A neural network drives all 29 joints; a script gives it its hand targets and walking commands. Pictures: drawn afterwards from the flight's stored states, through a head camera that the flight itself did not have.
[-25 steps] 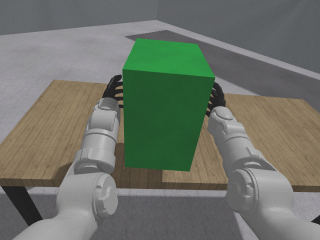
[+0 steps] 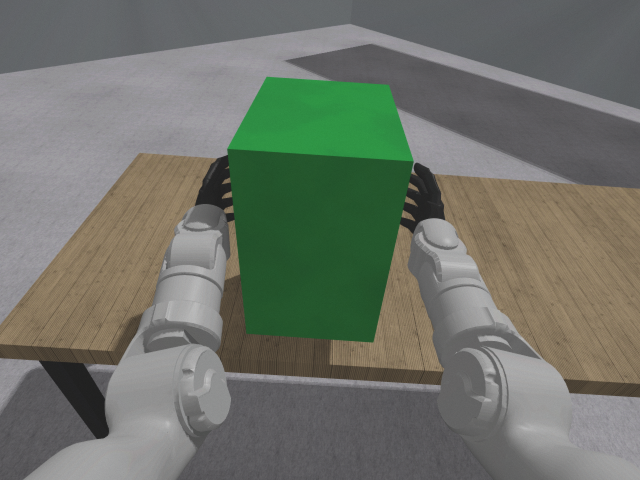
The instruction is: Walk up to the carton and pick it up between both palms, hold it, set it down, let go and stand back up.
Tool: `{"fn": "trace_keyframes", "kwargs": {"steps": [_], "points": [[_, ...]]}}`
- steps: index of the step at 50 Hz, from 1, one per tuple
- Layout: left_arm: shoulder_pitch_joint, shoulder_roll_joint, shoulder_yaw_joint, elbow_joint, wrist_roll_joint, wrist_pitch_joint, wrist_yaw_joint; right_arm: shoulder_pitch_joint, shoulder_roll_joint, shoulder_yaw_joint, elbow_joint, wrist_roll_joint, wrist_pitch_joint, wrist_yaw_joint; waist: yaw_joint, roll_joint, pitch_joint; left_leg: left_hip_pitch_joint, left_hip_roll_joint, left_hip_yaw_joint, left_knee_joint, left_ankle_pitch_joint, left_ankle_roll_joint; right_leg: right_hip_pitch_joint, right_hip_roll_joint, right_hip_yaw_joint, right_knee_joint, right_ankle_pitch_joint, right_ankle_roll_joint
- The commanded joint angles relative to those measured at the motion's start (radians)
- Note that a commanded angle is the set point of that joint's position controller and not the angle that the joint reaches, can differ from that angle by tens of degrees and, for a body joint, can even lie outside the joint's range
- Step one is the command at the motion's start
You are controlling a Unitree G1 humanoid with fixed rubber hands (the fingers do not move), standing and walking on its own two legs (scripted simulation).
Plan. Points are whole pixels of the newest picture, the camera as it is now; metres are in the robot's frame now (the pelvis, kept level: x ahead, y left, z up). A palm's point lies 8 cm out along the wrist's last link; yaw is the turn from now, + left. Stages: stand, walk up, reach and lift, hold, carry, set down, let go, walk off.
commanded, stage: set down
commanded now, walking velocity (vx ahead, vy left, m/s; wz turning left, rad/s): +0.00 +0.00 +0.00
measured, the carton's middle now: (318, 206) +0.48 +0.01 +0.14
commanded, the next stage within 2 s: none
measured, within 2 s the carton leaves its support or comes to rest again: rests again in 1.78 s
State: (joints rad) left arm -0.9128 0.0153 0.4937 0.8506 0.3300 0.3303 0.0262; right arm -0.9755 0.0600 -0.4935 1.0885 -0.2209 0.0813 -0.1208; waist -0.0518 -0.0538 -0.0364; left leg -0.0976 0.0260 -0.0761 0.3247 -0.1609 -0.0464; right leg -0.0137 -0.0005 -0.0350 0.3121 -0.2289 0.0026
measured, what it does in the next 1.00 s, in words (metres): stands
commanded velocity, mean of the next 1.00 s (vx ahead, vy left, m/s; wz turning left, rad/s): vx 0.00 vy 0.00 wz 0.00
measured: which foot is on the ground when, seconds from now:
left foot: down 0.00-1.00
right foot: down 0.00-1.00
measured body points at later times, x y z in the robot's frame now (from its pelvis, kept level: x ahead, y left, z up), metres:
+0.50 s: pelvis +0.00 +0.00 +0.00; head +0.01 -0.01 +0.45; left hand +0.43 +0.14 +0.13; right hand +0.44 -0.14 +0.13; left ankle +0.02 +0.15 -0.75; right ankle -0.03 -0.11 -0.75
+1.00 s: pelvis +0.00 +0.01 +0.00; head +0.01 +0.02 +0.45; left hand +0.43 +0.11 +0.10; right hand +0.42 -0.17 +0.11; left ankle +0.02 +0.15 -0.75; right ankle -0.03 -0.11 -0.75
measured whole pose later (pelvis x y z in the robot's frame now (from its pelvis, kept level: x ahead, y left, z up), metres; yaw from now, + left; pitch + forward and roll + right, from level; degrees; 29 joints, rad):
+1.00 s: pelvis +0.00 +0.01 +0.00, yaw -5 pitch +4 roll +0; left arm -0.83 -0.12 0.48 0.82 0.37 0.20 0.11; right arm -0.86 0.04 -0.57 1.00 -0.29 -0.05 -0.03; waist 0.04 -0.02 -0.04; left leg -0.24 0.06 0.01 0.32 -0.15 -0.04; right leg -0.19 0.02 0.05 0.32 -0.18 0.00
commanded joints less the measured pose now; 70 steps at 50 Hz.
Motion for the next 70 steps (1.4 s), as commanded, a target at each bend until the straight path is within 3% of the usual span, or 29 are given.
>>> {"fn": "trace_keyframes", "kwargs": {"steps": [1, 4, 6, 7, 10, 14, 16, 17, 19, 20, 24, 27, 28, 29, 30, 31, 33, 35, 36, 42, 46, 48, 51, 53, 59, 63, 64, 66, 70], "points": [[-0.762, -0.529, -0.367, -0.17, -0.069, -0.083, -0.11, -0.698, 0.366, 0.191, -0.17, 0.018, -0.1, 0.173, -0.069, 0.158, -0.456, 0.321, -0.046, 0.141, 0.07, 0.491, -0.051, -0.037, 0.051, -0.102, 0.01, 0.532, 0.079], [-0.794, -0.552, -0.412, -0.206, -0.075, -0.094, -0.083, -0.763, 0.396, 0.23, -0.192, 0.038, -0.127, 0.19, -0.017, 0.215, -0.528, 0.372, -0.038, 0.149, 0.083, 0.561, -0.069, -0.077, 0.06, -0.109, -0.003, 0.481, 0.067], [-0.831, -0.571, -0.427, -0.315, -0.092, -0.104, -0.058, -0.842, 0.438, 0.304, -0.248, 0.09, -0.151, 0.204, 0.058, 0.227, -0.635, 0.42, -0.029, 0.155, 0.104, 0.652, -0.069, -0.094, 0.063, -0.106, 0.0, 0.487, 0.065], [-0.816, -0.541, -0.404, -0.276, -0.079, -0.099, -0.05, -0.797, 0.42, 0.296, -0.184, 0.095, -0.134, 0.212, 0.062, 0.245, -0.581, 0.364, -0.035, 0.171, 0.084, 0.584, -0.069, -0.073, 0.056, -0.089, 0.002, 0.478, 0.057], [-0.768, -0.511, -0.343, -0.26, -0.048, -0.095, -0.04, -0.801, 0.452, 0.352, -0.211, 0.115, -0.135, 0.222, 0.136, 0.12, -0.622, 0.24, -0.04, 0.192, 0.054, 0.519, -0.031, 0.059, 0.045, -0.058, 0.036, 0.598, 0.075], [-0.734, -0.515, -0.324, -0.225, -0.035, -0.111, -0.031, -0.836, 0.437, 0.331, -0.229, 0.081, -0.144, 0.227, 0.156, 0.116, -0.71, 0.152, -0.032, 0.192, 0.046, 0.412, -0.012, 0.109, 0.031, -0.049, 0.066, 0.661, 0.076], [-0.765, -0.493, -0.296, -0.238, -0.051, -0.136, -0.038, -0.744, 0.491, 0.338, -0.203, 0.035, -0.137, 0.217, 0.135, 0.019, -0.695, 0.083, -0.039, 0.195, 0.03, 0.385, 0.019, 0.173, 0.027, -0.03, 0.088, 0.774, 0.1], [-0.76, -0.51, -0.297, -0.236, -0.069, -0.15, -0.031, -0.777, 0.487, 0.348, -0.234, 0.034, -0.149, 0.222, 0.149, 0.023, -0.767, 0.065, -0.034, 0.203, 0.035, 0.409, 0.02, 0.177, 0.03, -0.03, 0.101, 0.816, 0.096], [-0.718, -0.515, -0.284, -0.135, -0.066, -0.152, -0.044, -0.748, 0.45, 0.263, -0.23, -0.016, -0.153, 0.218, 0.08, -0.009, -0.718, 0.042, -0.039, 0.193, 0.013, 0.337, 0.023, 0.199, 0.027, -0.039, 0.103, 0.809, 0.096], [-0.739, -0.485, -0.248, -0.149, -0.053, -0.161, -0.051, -0.742, 0.467, 0.261, -0.2, -0.034, -0.142, 0.224, 0.091, -0.04, -0.699, 0.064, -0.027, 0.198, -0.007, 0.295, 0.035, 0.185, 0.031, -0.05, 0.087, 0.761, 0.099], [-0.676, -0.478, -0.216, -0.036, -0.048, -0.165, -0.09, -0.622, 0.451, 0.2, -0.185, -0.11, -0.133, 0.205, 0.014, -0.099, -0.53, -0.012, -0.044, 0.2, -0.039, 0.23, 0.058, 0.24, 0.008, -0.034, 0.085, 0.818, 0.127], [-0.723, -0.494, -0.263, -0.076, -0.057, -0.192, -0.094, -0.64, 0.468, 0.182, -0.223, -0.14, -0.154, 0.2, -0.023, -0.065, -0.606, -0.021, -0.04, 0.192, -0.029, 0.286, 0.041, 0.24, 0.011, -0.049, 0.111, 0.887, 0.119], [-0.776, -0.513, -0.294, -0.097, -0.07, -0.201, -0.093, -0.66, 0.46, 0.15, -0.221, -0.153, -0.169, 0.201, -0.054, 0.0, -0.619, 0.013, -0.039, 0.184, -0.012, 0.287, 0.02, 0.199, 0.011, -0.061, 0.106, 0.833, 0.116], [-0.763, -0.527, -0.313, -0.143, -0.065, -0.216, -0.084, -0.67, 0.472, 0.193, -0.241, -0.126, -0.189, 0.21, -0.015, 0.024, -0.657, 0.081, -0.037, 0.181, 0.024, 0.393, 0.004, 0.152, 0.018, -0.064, 0.108, 0.837, 0.108], [-0.802, -0.524, -0.304, -0.155, -0.054, -0.222, -0.078, -0.614, 0.473, 0.144, -0.154, -0.151, -0.18, 0.213, -0.027, 0.087, -0.682, 0.165, -0.03, 0.18, 0.043, 0.445, -0.006, 0.052, 0.013, -0.067, 0.091, 0.775, 0.102], [-0.746, -0.526, -0.293, -0.132, -0.038, -0.22, -0.079, -0.592, 0.492, 0.171, -0.161, -0.151, -0.18, 0.213, -0.008, 0.058, -0.671, 0.203, -0.03, 0.178, 0.055, 0.472, -0.005, 0.039, 0.017, -0.065, 0.075, 0.788, 0.1], [-0.763, -0.541, -0.325, -0.185, -0.052, -0.217, -0.074, -0.596, 0.47, 0.157, -0.152, -0.143, -0.186, 0.219, -0.007, 0.122, -0.646, 0.301, -0.023, 0.171, 0.077, 0.574, -0.032, -0.056, 0.027, -0.081, 0.052, 0.677, 0.08], [-0.73, -0.529, -0.308, -0.181, -0.033, -0.216, -0.064, -0.619, 0.488, 0.215, -0.175, -0.108, -0.201, 0.226, 0.054, 0.147, -0.664, 0.273, -0.029, 0.191, 0.093, 0.592, -0.033, -0.022, 0.024, -0.064, 0.056, 0.691, 0.076], [-0.756, -0.525, -0.317, -0.167, -0.023, -0.209, -0.06, -0.601, 0.467, 0.181, -0.124, -0.129, -0.194, 0.23, 0.028, 0.158, -0.643, 0.29, -0.021, 0.175, 0.079, 0.586, -0.032, -0.065, 0.027, -0.08, 0.045, 0.63, 0.072], [-0.711, -0.584, -0.37, -0.23, -0.024, -0.204, -0.016, -0.654, 0.449, 0.229, -0.189, -0.055, -0.217, 0.256, 0.111, 0.202, -0.709, 0.325, -0.005, 0.186, 0.095, 0.631, -0.063, -0.132, 0.054, -0.091, 0.016, 0.505, 0.047], [-0.647, -0.481, -0.246, -0.106, 0.02, -0.192, -0.027, -0.671, 0.425, 0.236, -0.217, -0.077, -0.197, 0.256, 0.154, 0.059, -0.627, 0.12, -0.03, 0.227, 0.033, 0.388, 0.004, 0.042, 0.025, -0.057, 0.031, 0.581, 0.077], [-0.65, -0.51, -0.245, -0.154, 0.009, -0.208, -0.036, -0.652, 0.453, 0.204, -0.202, -0.103, -0.188, 0.255, 0.128, 0.022, -0.65, 0.051, -0.03, 0.226, 0.012, 0.341, 0.009, 0.111, 0.024, -0.049, 0.076, 0.672, 0.086], [-0.68, -0.468, -0.168, -0.099, 0.023, -0.227, -0.054, -0.622, 0.465, 0.144, -0.169, -0.175, -0.173, 0.257, 0.105, -0.016, -0.593, -0.025, -0.032, 0.232, -0.048, 0.199, 0.042, 0.165, 0.005, -0.045, 0.07, 0.6, 0.098], [-0.632, -0.435, -0.133, -0.083, 0.023, -0.243, -0.067, -0.606, 0.472, 0.174, -0.205, -0.172, -0.179, 0.256, 0.118, -0.075, -0.576, -0.085, -0.036, 0.234, -0.065, 0.19, 0.072, 0.227, -0.013, -0.024, 0.092, 0.702, 0.122], [-0.664, -0.466, -0.163, -0.066, 0.035, -0.277, -0.066, -0.533, 0.466, 0.079, -0.169, -0.252, -0.19, 0.254, 0.042, 0.025, -0.583, 0.006, -0.037, 0.246, -0.037, 0.198, 0.043, 0.1, 0.009, -0.067, 0.074, 0.591, 0.098], [-0.69, -0.429, -0.13, -0.028, 0.037, -0.275, -0.08, -0.54, 0.457, 0.03, -0.187, -0.287, -0.178, 0.256, 0.042, -0.012, -0.543, -0.001, -0.045, 0.254, -0.05, 0.139, 0.051, 0.097, 0.011, -0.075, 0.054, 0.51, 0.105], [-0.686, -0.502, -0.147, -0.046, 0.043, -0.27, -0.077, -0.538, 0.491, 0.015, -0.171, -0.3, -0.179, 0.259, 0.006, 0.024, -0.518, 0.019, -0.039, 0.234, -0.057, 0.134, 0.038, 0.062, 0.015, -0.093, 0.042, 0.461, 0.095], [-0.655, -0.468, -0.133, -0.043, 0.046, -0.268, -0.07, -0.519, 0.473, 0.041, -0.173, -0.284, -0.185, 0.264, 0.054, 0.039, -0.519, 0.066, -0.033, 0.244, -0.033, 0.194, 0.036, 0.009, 0.026, -0.087, 0.03, 0.429, 0.086], [-0.618, -0.615, -0.191, -0.126, 0.083, -0.265, -0.056, -0.504, 0.529, -0.005, -0.135, -0.313, -0.196, 0.279, 0.047, 0.099, -0.532, 0.19, -0.02, 0.228, 0.008, 0.356, 0.001, -0.118, 0.039, -0.114, -0.006, 0.366, 0.066]]}}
